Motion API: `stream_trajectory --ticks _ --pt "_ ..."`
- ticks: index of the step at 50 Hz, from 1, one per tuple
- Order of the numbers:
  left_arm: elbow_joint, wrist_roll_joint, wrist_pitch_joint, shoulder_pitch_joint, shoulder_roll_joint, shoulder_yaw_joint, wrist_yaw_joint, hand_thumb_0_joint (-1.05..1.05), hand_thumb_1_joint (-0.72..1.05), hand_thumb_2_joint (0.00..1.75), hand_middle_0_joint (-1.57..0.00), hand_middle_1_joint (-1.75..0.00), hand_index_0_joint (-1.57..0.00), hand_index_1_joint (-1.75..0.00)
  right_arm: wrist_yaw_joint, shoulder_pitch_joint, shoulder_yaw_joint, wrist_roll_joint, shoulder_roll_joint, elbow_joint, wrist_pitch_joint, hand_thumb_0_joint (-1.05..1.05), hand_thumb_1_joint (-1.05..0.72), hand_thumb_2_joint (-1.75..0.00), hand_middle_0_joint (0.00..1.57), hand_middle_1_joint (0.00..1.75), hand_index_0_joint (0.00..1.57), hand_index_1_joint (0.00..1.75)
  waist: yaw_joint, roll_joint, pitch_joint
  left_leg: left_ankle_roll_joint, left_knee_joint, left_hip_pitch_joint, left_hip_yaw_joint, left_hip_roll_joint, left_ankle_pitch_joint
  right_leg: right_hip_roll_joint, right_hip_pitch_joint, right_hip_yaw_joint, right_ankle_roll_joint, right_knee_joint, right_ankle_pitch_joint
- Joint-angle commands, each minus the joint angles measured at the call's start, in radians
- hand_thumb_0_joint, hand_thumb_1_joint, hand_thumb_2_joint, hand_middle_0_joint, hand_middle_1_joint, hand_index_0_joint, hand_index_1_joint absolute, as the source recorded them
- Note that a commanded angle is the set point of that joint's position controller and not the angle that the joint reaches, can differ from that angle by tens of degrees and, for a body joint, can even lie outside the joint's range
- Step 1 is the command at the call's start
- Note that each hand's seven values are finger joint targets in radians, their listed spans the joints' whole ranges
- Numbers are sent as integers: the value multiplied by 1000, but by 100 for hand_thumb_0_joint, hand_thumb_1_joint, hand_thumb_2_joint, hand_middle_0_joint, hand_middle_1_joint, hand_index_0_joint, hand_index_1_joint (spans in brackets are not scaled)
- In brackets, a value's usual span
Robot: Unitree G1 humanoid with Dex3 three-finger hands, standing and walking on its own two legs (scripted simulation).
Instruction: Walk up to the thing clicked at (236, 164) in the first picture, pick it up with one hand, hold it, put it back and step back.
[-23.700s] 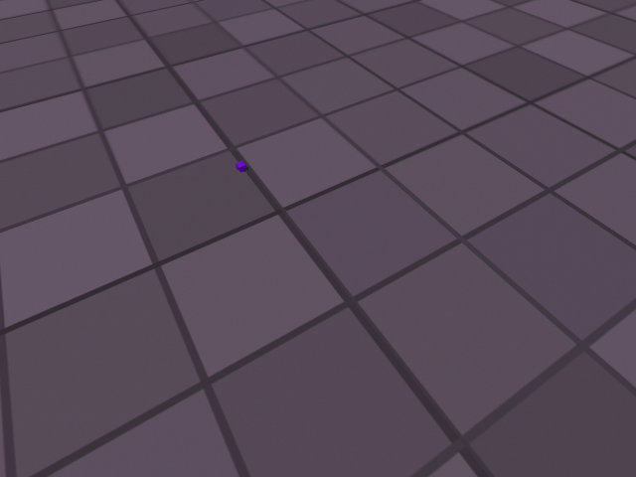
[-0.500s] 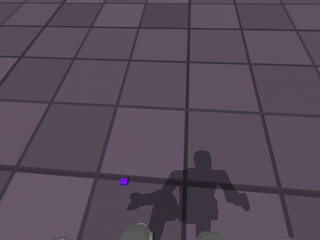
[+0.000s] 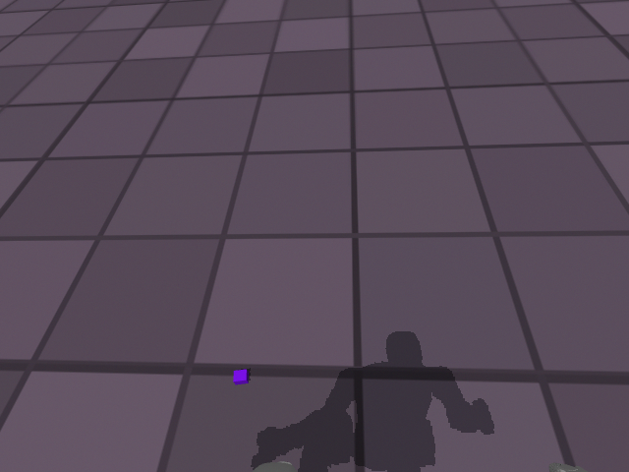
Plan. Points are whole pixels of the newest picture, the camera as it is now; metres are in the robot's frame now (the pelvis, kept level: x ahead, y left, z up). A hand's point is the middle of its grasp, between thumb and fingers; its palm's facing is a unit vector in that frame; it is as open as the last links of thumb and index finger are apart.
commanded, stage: walk up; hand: left
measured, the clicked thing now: (241, 377) +0.50 +0.33 -0.75
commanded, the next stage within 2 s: stand in 1.20 s
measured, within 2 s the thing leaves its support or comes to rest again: neither
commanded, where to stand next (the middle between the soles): +0.14 +0.03 m, yaw +4 degrees
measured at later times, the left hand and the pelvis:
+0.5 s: hand out of the picture +0.12 +0.27 -0.14, palm faces +0.04 -0.89 -0.46, open 7.4 cm; pelvis +0.03 -0.01 -0.01, yaw +4 degrees
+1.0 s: hand out of the picture +0.00 +0.31 -0.16, palm faces +0.13 -0.92 -0.37, open 7.4 cm; pelvis -0.01 +0.02 +0.00, yaw +7 degrees
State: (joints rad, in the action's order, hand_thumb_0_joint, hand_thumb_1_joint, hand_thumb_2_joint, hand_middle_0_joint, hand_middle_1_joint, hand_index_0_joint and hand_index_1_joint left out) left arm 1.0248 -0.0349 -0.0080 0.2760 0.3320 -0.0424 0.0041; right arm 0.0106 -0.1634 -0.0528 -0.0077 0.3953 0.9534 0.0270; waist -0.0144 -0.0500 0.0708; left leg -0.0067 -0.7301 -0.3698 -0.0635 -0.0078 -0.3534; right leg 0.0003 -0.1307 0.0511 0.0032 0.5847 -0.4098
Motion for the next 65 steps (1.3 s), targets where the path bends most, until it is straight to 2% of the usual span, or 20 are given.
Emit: stream_trajectory --ticks 1,5,7,9,18,21,23,25,38,39,41,42,45,51,55,58,59,60,62,65 --pt "-124 -2 62 -43 313 -81 -9 0 90 90 -20 -30 -20 -30 9 101 -32 -13 162 -98 -44 0 -90 -90 20 30 20 30 -39 268 29 -10 86 -48 116 -33 -65 183 35 168 135 -205 345" --pt "-159 16 54 -25 312 -74 4 0 90 90 -20 -30 -20 -30 21 -41 -64 -22 186 -89 -82 0 -90 -90 20 30 20 30 40 187 -40 -65 381 209 75 -17 -2 187 4 134 128 -28 340" --pt "-199 33 62 -59 191 -47 2 0 90 90 -20 -30 -20 -30 12 -231 -118 -35 331 -63 -98 0 -90 -90 20 30 20 30 122 -159 -149 -223 465 642 -518 330 36 -59 -517 -81 16 437 -93" --pt "-208 17 62 -93 292 -60 -12 0 90 90 -20 -30 -20 -30 14 -222 -114 -13 314 -74 -91 0 -90 -90 20 30 20 30 97 0 -34 -324 470 430 -525 403 26 43 -496 55 40 461 -196" --pt "-147 44 69 35 227 -57 -30 0 90 90 -20 -30 -20 -30 9 -15 -50 -9 188 -168 -43 0 -90 -90 20 30 20 30 -3 -131 13 -155 242 62 -13 147 649 15 -81 -118 -4 33 245" --pt "-131 45 54 67 300 -87 -63 0 90 90 -20 -30 -20 -30 6 1 -43 16 141 -193 6 0 -90 -90 20 30 20 30 -38 -61 -24 -52 51 -24 6 29 404 41 21 -94 15 -82 451" --pt "-180 23 50 4 381 -98 -63 0 90 90 -20 -30 -20 -30 -7 -119 -41 24 121 -178 31 0 -90 -90 20 30 20 30 1 233 -65 0 -293 -69 -18 -98 -237 393 -52 312 157 -252 695" --pt "-229 19 39 -88 383 -96 -70 0 90 90 -20 -30 -20 -30 -22 -179 -80 6 207 -151 70 0 -90 -90 20 30 20 30 16 189 -58 2 -580 -17 -113 -53 -288 459 -203 421 285 -249 497" --pt "-240 -4 -27 -152 321 -102 -28 0 90 90 -20 -30 -20 -30 -6 -271 -67 -9 203 -41 -2 0 -90 -90 20 30 20 30 10 276 -160 10 263 203 158 -50 -80 213 -209 66 125 -69 -220" --pt "-227 4 -35 -99 267 -84 -27 0 90 90 -20 -30 -20 -30 -9 -235 -73 -28 217 -35 -8 0 -90 -90 20 30 20 30 6 129 -96 -12 312 273 47 -23 -78 160 -383 22 74 81 -237" --pt "-233 15 -20 -215 266 -85 -42 0 90 90 -20 -30 -20 -30 -12 -81 -90 -38 397 -125 -14 0 -90 -90 20 30 20 30 57 -169 90 -219 559 -108 -622 404 -544 8 -541 31 -4 423 -183" --pt "-223 13 -10 -292 322 -102 -39 0 90 90 -20 -30 -20 -30 -16 8 -80 -29 375 -123 -23 0 -90 -90 20 30 20 30 53 -115 190 -274 599 -327 -629 438 -573 46 -392 94 2 475 -133" --pt "-134 42 -4 -78 238 -75 -10 0 90 90 -20 -30 -20 -30 -29 94 -38 -42 227 -125 -66 0 -90 -90 20 30 20 30 -55 -29 116 -126 393 -32 -157 187 -4 -26 -404 110 24 451 75" --pt "-192 7 41 -161 299 -75 30 0 90 90 -20 -30 -20 -30 -3 -161 -98 -39 311 -92 -86 0 -90 -90 20 30 20 30 103 -185 32 -233 462 405 -297 293 -284 18 -567 -14 -11 257 -63" --pt "-205 -3 62 -179 274 -64 46 0 90 90 -20 -30 -20 -30 -3 -212 -91 -26 300 -103 -94 0 -90 -90 20 30 20 30 103 -121 46 -244 351 427 -225 311 147 32 -472 -45 24 84 -125" --pt "-131 10 82 116 254 -74 32 0 90 90 -20 -30 -20 -30 0 -90 -71 -3 256 -164 -89 0 -90 -90 20 30 20 30 -75 -38 -118 -132 -37 314 33 158 628 -16 -10 -131 58 -251 206" --pt "-97 4 88 253 341 -103 18 0 90 90 -20 -30 -20 -30 -1 -65 -47 10 184 -200 -86 0 -90 -90 20 30 20 30 -137 141 -174 -69 -296 52 55 88 393 92 234 89 77 -252 257" --pt "-116 26 102 117 381 -68 -5 0 90 90 -20 -30 -20 -30 -23 -15 -7 27 22 -211 -81 0 -90 -90 20 30 20 30 -56 385 -88 -1 -291 -153 25 -76 -157 373 198 425 107 -266 947" --pt "-144 32 98 7 340 -58 -21 0 90 90 -20 -30 -20 -30 -45 36 -43 30 165 -223 -55 0 -90 -90 20 30 20 30 -22 165 -21 -53 -277 -43 -59 8 -246 355 -11 335 273 -164 964" --pt "-180 38 87 -23 260 -29 -35 0 90 90 -20 -30 -20 -30 -28 -77 -45 32 154 -132 -44 0 -90 -90 20 30 20 30 14 149 -89 -18 -148 -13 -73 -1 -137 263 128 121 162 -164 894"
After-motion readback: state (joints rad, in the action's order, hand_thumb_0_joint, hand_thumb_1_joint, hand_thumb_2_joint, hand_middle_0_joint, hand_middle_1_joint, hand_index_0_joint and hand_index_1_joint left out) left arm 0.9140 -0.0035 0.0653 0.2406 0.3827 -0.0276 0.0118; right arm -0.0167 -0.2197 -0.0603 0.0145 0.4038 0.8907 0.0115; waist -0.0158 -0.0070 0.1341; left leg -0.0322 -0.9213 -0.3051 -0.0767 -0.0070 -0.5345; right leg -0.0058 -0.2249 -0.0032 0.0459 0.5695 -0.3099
